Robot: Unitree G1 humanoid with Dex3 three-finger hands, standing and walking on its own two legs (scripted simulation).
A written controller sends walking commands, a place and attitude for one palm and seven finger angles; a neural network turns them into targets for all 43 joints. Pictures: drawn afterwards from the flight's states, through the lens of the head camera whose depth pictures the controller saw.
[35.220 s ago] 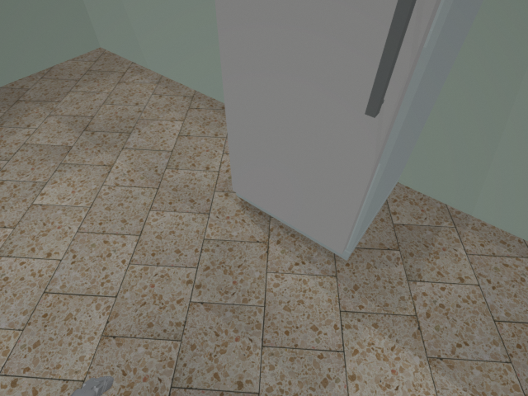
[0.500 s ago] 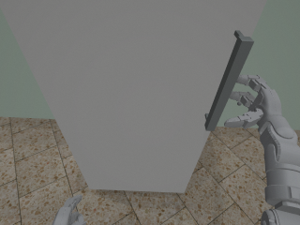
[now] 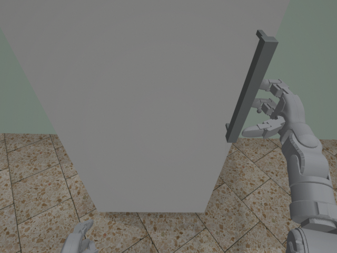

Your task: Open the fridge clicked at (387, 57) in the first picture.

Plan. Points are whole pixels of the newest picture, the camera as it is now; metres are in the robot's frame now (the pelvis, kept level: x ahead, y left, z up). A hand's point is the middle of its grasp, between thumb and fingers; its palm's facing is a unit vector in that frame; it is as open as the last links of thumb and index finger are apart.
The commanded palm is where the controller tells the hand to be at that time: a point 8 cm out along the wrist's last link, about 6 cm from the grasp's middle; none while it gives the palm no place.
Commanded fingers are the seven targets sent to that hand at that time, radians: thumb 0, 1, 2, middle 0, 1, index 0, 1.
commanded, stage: slide the fingers in behind the handle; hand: right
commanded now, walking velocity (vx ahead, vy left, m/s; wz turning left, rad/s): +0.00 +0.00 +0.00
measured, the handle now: (243, 94) +0.47 -0.16 +0.17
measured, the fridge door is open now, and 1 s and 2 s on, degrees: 0 0 0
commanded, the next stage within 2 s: move the hooked fingers beside the handle in 0.12 s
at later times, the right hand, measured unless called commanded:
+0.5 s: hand (258, 113) +0.39 -0.17 +0.18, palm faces -0.01 +1.00 -0.02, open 14.5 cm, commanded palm +0.36 -0.22 +0.18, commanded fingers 0.00 0.50 -0.30 0.30 1.20 0.30 1.20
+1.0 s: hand (267, 112) +0.39 -0.19 +0.18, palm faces +0.00 +1.00 +0.00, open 14.0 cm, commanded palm +0.37 -0.25 +0.18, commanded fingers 0.00 0.50 -0.30 0.30 1.20 0.30 1.20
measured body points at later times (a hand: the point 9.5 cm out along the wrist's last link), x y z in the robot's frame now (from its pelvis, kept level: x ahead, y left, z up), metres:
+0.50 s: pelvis +0.01 +0.00 +0.00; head -0.01 +0.01 +0.45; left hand +0.17 +0.24 -0.09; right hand +0.38 -0.22 +0.18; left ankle -0.03 +0.13 -0.74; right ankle +0.01 -0.13 -0.74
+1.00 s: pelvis +0.01 +0.00 +0.00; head +0.00 +0.01 +0.45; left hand +0.15 +0.25 -0.09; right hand +0.39 -0.25 +0.18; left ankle -0.03 +0.13 -0.74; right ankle +0.01 -0.13 -0.74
